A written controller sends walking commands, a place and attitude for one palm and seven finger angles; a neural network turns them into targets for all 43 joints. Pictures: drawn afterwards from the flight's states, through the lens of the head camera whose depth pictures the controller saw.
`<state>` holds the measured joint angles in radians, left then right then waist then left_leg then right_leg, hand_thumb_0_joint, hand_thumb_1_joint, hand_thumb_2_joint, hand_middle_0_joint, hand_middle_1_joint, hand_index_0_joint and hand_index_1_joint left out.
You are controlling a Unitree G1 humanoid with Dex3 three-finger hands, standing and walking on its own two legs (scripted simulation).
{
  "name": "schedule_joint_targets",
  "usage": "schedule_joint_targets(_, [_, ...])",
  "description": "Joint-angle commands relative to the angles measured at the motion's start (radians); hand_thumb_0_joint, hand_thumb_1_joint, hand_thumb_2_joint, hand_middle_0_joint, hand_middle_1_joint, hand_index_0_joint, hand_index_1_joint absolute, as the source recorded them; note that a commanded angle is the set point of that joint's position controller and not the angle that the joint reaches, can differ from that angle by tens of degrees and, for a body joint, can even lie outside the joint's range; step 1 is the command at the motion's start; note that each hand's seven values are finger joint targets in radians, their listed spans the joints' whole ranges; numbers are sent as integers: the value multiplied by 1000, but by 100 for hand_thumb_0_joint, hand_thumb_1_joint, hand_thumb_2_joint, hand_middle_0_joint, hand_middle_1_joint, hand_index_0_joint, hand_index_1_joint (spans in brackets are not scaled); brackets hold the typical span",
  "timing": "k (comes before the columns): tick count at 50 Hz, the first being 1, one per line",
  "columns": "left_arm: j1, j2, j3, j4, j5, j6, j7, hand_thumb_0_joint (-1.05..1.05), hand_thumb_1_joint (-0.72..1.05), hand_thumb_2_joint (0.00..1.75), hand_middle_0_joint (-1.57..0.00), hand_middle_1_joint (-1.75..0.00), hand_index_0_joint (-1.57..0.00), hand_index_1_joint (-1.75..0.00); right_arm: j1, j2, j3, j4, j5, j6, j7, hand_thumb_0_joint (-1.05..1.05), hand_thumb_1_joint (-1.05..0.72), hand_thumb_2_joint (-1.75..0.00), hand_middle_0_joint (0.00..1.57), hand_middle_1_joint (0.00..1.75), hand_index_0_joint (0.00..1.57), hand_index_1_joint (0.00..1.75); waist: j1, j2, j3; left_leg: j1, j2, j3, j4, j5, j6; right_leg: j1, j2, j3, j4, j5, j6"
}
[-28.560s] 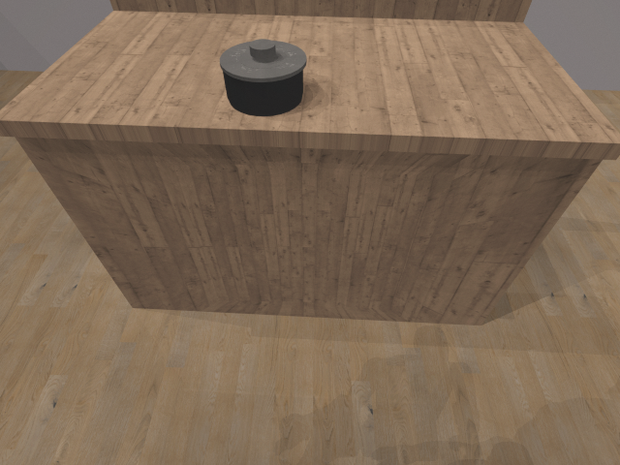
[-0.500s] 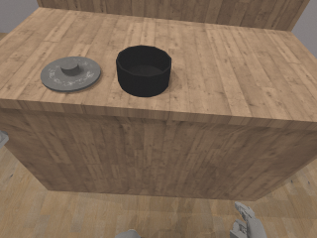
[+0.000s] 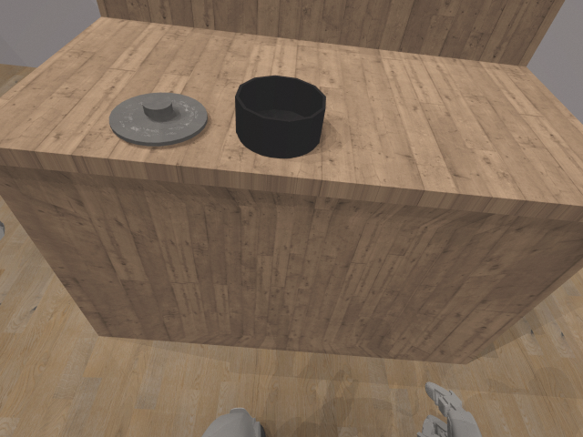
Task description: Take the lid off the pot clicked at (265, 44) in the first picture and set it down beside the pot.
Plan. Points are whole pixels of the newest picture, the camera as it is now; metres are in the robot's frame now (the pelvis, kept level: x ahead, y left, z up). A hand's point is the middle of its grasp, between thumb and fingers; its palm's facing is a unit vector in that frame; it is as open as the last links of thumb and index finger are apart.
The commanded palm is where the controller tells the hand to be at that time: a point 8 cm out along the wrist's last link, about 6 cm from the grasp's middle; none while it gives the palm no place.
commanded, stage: step back with the hand held close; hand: left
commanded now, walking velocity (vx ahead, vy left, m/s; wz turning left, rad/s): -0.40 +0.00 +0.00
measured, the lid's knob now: (157, 106) +0.65 +0.30 +0.11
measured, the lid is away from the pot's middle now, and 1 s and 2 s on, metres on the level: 0.23 0.23 0.23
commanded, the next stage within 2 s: stop stepping back and stand still in 0.06 s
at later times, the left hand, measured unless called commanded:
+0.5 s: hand out of the picture +0.08 +0.27 +0.30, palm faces +0.42 -0.86 -0.30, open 7.4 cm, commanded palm +0.04 +0.32 +0.29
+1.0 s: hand out of the picture +0.14 +0.33 +0.26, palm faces +0.44 -0.84 -0.32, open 7.4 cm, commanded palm none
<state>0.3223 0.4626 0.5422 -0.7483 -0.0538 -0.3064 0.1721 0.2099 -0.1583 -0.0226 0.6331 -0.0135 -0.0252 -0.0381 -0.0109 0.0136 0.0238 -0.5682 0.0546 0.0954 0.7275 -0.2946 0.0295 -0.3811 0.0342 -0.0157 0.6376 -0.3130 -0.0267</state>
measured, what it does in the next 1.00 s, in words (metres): walks backwards: left foot, then right foot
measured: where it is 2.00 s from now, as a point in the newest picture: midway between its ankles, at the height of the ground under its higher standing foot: outside the picture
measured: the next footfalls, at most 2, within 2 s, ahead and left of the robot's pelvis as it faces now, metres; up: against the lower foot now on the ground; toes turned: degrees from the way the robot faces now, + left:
left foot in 0.12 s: +0.10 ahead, +0.10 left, +0.00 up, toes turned -3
right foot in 0.38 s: -0.15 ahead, -0.03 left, +0.00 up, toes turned -9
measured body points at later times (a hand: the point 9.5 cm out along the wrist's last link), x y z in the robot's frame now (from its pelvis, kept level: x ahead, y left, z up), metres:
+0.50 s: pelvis -0.11 +0.05 +0.01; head -0.14 +0.10 +0.46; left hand +0.05 +0.31 +0.31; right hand -0.01 -0.21 -0.06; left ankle -0.05 +0.14 -0.71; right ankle -0.17 -0.08 -0.71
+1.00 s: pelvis -0.12 +0.09 +0.02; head -0.11 +0.11 +0.46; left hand +0.11 +0.37 +0.27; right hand +0.02 -0.15 -0.07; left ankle -0.09 +0.19 -0.71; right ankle -0.17 -0.02 -0.68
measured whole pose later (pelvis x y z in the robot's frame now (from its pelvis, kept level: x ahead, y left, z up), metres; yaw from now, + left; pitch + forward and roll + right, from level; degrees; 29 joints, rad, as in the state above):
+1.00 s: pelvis -0.12 +0.09 +0.02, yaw -4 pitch +1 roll -2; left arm 0.22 0.43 0.47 -0.52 -0.02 -0.21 0.13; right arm 0.21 -0.16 -0.01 0.69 0.00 -0.10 -0.04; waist -0.02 -0.03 -0.02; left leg -0.35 0.01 0.03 0.62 -0.29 0.04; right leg -0.33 0.04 -0.01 0.83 -0.47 -0.01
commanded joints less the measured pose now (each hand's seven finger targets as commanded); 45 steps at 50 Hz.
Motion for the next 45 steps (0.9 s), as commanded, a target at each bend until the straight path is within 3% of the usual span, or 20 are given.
schedule_joint_targets(1, [-124, 175, 18, -150, 11, -4, -10, 0, 90, 90, -20, -30, -20, -30, -94, -107, -22, -143, 3, -30, 3, 0, -90, -90, 20, 30, 20, 30, -18, -258, -65, 219, -6, -137, 403, -184, -40, -248, -383, 316, -461, -93, -152])
schedule_joint_targets(4, [-188, 158, 9, -92, 3, 7, -18, 0, 90, 90, -20, -30, -20, -30, -68, -142, -17, -145, 20, -29, -4, 0, -90, -90, 20, 30, 20, 30, -44, -108, -20, 257, 9, -144, -132, -174, -28, -201, -233, 112, -258, -115, -46])
schedule_joint_targets(6, [-194, 168, 45, -204, -8, -23, -11, 0, 90, 90, -20, -30, -20, -30, -104, -197, -38, -164, 10, -55, -17, 0, -90, -90, 20, 30, 20, 30, -34, 389, -47, -12, 258, -450, -527, -309, 101, -19, 34, -14, 254, -135, 25])
schedule_joint_targets(7, [-206, 231, 89, -236, -15, -32, -9, 0, 90, 90, -20, -30, -20, -30, -94, -165, -44, -160, 2, -77, -17, 0, -90, -90, 20, 30, 20, 30, -41, 410, -106, -129, 336, -539, -628, -405, 123, 36, 84, 49, 559, -228, 34])
schedule_joint_targets(8, [31, -165, -422, 721, 56, 227, -138, 0, 90, 90, -20, -30, -20, -30, 19, -419, -103, 109, -12, -105, 16, 0, -90, -90, 20, 30, 20, 30, -193, 361, -43, -56, 208, -447, -298, 403, 21, -127, 7, 145, 677, -162, 36])
schedule_joint_targets(9, [-450, 312, 94, -646, -57, 55, -54, 0, 90, 90, -20, -30, -20, -30, -201, -120, -78, -253, 45, -85, 43, 0, -90, -90, 20, 30, 20, 30, 27, 66, -260, 114, 260, -364, -530, -160, 60, 2, 136, 96, 627, -242, 74])
schedule_joint_targets(10, [-103, 424, 265, -348, -49, 10, -17, 0, 90, 90, -20, -30, -20, -30, -117, -187, -76, -219, 30, -97, 10, 0, -90, -90, 20, 30, 20, 30, 9, 123, -260, 83, 234, -415, -502, -309, 69, -28, 84, 41, 593, -250, 43])
schedule_joint_targets(14, [224, 233, 137, -446, -57, 40, -8, 0, 90, 90, -20, -30, -20, -30, -120, -110, -15, -205, 7, -65, 40, 0, -90, -90, 20, 30, 20, 30, 20, 403, -233, 72, 151, -269, -576, -387, -26, 255, 73, -72, -12, -252, -10])
schedule_joint_targets(16, [206, 219, 105, -403, -20, 56, -15, 0, 90, 90, -20, -30, -20, -30, -64, -119, -24, -195, -2, -59, 24, 0, -90, -90, 20, 30, 20, 30, 8, 218, -196, 62, 22, -140, -399, -309, -68, 392, 27, -48, -328, -144, -48])
schedule_joint_targets(19, [-31, 305, 161, -255, -31, 58, 8, 0, 90, 90, -20, -30, -20, -30, -34, -143, -20, -150, 4, -55, -9, 0, -90, -90, 20, 30, 20, 30, -43, -95, -154, 246, 1, -82, 261, -33, -43, 26, -321, 131, -455, 98, -174])
schedule_joint_targets(20, [-77, 208, 80, -54, -38, 81, -4, 0, 90, 90, -20, -30, -20, -30, -33, -138, -36, -131, 29, -52, -20, 0, -90, -90, 20, 30, 20, 30, -46, -227, -117, 251, 1, -162, 244, -83, -47, -66, -319, 190, -453, -223, -152])
schedule_joint_targets(24, [-172, 157, 8, 58, -24, 107, -7, 0, 90, 90, -20, -30, -20, -30, -83, -173, -19, -138, 43, -30, -41, 0, -90, -90, 20, 30, 20, 30, -45, 35, 72, 288, 30, -142, -176, -195, -1, -95, -176, 76, -293, -325, -95])
schedule_joint_targets(28, [-128, 182, 23, -116, -38, 82, -25, 0, 90, 90, -20, -30, -20, -30, -133, -161, -5, -197, 37, -76, -32, 0, -90, -90, 20, 30, 20, 30, -13, 286, 1, 79, 205, -546, -675, -696, 35, 114, 87, -84, 117, -237, -8])
schedule_joint_targets(33, [154, 177, 14, -294, -12, 82, -36, 0, 90, 90, -20, -30, -20, -30, -130, -143, 0, -217, 12, -68, 1, 0, -90, -90, 20, 30, 20, 30, 30, 160, -89, -64, 68, -212, -375, -388, 2, 434, 24, -26, -210, -168, -42])
schedule_joint_targets(35, [139, 230, 70, -352, -8, 73, -27, 0, 90, 90, -20, -30, -20, -30, -80, -122, -7, -186, 12, -45, 4, 0, -90, -90, 20, 30, 20, 30, 13, -117, -104, -97, -33, -52, 159, -133, -33, 362, -269, 356, -437, -188, -186])
schedule_joint_targets(36, [48, 278, 115, -396, -16, 58, -18, 0, 90, 90, -20, -30, -20, -30, -63, -133, -11, -170, 11, -42, 0, 0, -90, -90, 20, 30, 20, 30, -2, -103, -127, -44, -31, -51, 343, -106, -42, 279, -317, 311, -420, 61, -214])
schedule_joint_targets(38, [4, 199, 84, -233, -25, 81, 1, 0, 90, 90, -20, -30, -20, -30, -68, -121, -26, -143, 25, -42, -10, 0, -90, -90, 20, 30, 20, 30, -26, -105, -33, 21, 33, -145, 350, -159, -24, 51, -366, 395, -481, -293, -211])
schedule_joint_targets(42, [-118, 143, 21, -92, -25, 82, 12, 0, 90, 90, -20, -30, -20, -30, -89, -136, -9, -138, 36, -55, -44, 0, -90, -90, 20, 30, 20, 30, -41, 79, -11, 378, 25, -72, -264, -93, 0, 9, -179, 104, -206, -169, -119])
schedule_joint_targets(44, [-132, 177, 41, -146, -18, 63, 10, 0, 90, 90, -20, -30, -20, -30, -93, -165, -12, -174, 42, -77, -44, 0, -90, -90, 20, 30, 20, 30, -14, 296, -30, 476, 220, -412, -411, -46, 94, -77, 11, -52, 41, -116, -4])
schedule_joint_targets(45, [-133, 180, 44, -98, -22, 64, -5, 0, 90, 90, -20, -30, -20, -30, -89, -153, -15, -171, 42, -83, -32, 0, -90, -90, 20, 30, 20, 30, -27, 200, -14, 361, 252, -506, -497, -207, 110, -43, 26, -10, 110, -206, 12])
